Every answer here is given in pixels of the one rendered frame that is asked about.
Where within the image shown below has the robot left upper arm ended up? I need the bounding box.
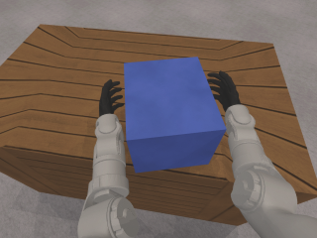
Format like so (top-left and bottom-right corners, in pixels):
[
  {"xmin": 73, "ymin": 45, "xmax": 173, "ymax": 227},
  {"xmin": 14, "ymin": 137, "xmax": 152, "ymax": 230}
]
[{"xmin": 77, "ymin": 196, "xmax": 140, "ymax": 238}]

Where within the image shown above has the left robot forearm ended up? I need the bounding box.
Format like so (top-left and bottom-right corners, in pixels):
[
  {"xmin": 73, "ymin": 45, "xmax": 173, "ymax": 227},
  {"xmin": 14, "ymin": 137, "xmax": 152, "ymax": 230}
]
[{"xmin": 77, "ymin": 113, "xmax": 130, "ymax": 236}]

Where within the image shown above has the robot left hand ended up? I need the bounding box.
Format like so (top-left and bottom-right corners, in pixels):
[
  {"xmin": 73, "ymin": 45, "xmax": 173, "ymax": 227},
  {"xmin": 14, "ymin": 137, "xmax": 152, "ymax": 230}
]
[{"xmin": 99, "ymin": 79, "xmax": 124, "ymax": 117}]

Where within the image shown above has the robot right upper arm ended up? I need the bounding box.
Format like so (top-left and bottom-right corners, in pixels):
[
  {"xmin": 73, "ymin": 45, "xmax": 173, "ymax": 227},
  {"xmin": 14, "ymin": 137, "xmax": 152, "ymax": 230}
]
[{"xmin": 231, "ymin": 170, "xmax": 317, "ymax": 238}]

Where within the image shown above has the right robot forearm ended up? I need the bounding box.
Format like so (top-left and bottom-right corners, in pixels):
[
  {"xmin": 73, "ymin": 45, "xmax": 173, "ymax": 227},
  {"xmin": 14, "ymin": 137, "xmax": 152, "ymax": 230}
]
[{"xmin": 224, "ymin": 104, "xmax": 297, "ymax": 210}]

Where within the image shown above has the pedestal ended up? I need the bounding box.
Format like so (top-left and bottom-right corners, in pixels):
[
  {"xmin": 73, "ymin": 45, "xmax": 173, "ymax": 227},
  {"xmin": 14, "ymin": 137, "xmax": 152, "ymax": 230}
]
[{"xmin": 0, "ymin": 24, "xmax": 317, "ymax": 226}]

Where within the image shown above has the carton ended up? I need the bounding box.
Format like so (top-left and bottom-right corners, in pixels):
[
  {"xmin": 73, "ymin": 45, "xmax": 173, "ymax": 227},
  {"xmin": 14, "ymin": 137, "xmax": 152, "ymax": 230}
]
[{"xmin": 124, "ymin": 57, "xmax": 227, "ymax": 174}]

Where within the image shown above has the robot right hand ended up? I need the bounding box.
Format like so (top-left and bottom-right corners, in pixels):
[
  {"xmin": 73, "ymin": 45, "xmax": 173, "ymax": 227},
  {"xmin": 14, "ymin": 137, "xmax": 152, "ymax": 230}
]
[{"xmin": 207, "ymin": 70, "xmax": 241, "ymax": 112}]

